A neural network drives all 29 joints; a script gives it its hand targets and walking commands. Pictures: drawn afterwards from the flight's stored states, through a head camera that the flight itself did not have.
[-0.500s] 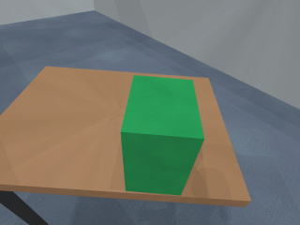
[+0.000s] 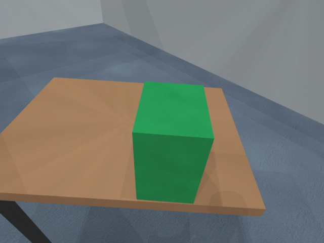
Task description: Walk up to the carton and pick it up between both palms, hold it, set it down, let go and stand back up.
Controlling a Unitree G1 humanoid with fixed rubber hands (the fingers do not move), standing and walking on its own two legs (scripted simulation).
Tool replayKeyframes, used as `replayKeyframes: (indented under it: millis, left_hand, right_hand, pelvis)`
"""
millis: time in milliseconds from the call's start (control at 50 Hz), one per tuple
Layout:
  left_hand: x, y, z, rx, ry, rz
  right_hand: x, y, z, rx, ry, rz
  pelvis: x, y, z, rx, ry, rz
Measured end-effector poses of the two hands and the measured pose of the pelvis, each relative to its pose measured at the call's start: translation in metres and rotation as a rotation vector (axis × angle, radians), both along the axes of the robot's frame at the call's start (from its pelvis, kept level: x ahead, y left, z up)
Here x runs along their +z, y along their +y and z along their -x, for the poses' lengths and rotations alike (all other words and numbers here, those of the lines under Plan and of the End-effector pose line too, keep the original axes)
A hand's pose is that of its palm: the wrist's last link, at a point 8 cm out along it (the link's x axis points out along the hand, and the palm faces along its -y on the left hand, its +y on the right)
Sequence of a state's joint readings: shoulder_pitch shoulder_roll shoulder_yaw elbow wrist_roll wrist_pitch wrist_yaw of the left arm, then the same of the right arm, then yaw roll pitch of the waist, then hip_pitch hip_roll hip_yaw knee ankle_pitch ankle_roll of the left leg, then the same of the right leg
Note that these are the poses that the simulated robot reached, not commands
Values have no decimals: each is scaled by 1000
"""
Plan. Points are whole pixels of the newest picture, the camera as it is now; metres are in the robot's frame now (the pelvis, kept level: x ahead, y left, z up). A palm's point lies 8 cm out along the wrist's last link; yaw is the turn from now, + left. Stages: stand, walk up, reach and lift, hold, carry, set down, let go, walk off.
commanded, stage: stand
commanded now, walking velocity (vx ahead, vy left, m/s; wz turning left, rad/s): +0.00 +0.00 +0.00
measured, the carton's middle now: (169, 143) +0.41 -0.01 +0.05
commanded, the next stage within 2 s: none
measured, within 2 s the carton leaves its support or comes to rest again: neither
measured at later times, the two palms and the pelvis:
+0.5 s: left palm out of the picture +0.03 +0.25 -0.13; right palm out of the picture +0.05 -0.28 -0.10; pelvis -0.01 +0.00 +0.00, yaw +0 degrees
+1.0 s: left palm out of the picture +0.07 +0.25 -0.13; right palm out of the picture +0.07 -0.28 -0.11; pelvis +0.00 +0.00 +0.00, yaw +0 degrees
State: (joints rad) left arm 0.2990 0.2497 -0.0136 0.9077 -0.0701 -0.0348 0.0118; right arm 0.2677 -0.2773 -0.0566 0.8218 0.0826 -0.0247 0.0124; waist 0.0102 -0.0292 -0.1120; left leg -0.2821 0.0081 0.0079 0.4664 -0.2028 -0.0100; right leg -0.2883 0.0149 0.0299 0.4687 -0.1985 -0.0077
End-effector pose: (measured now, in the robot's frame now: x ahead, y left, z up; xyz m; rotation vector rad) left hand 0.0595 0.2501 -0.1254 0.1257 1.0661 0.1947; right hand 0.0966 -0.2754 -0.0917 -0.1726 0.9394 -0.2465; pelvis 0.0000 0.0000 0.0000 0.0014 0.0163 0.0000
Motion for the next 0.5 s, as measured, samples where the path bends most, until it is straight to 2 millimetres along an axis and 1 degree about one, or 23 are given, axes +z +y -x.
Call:
replayKeyframes:
  millis: [120,200,260,500]
  left_hand:
    - [-3,0,15,6,28,3]
    - [-4,1,22,7,37,7]
    - [-4,2,26,7,44,5]
    - [-3,4,26,-1,50,-4]
  right_hand:
    - [-4,-1,17,-11,29,-2]
    - [-8,-2,29,-20,56,-4]
    - [-10,-2,34,-25,68,-7]
    - [-13,-4,43,-34,92,-7]
  pelvis:
    - [0,0,6,0,-8,0]
    - [0,0,9,0,-12,0]
    - [0,0,11,0,-15,0]
    - [-1,0,13,0,-18,0]
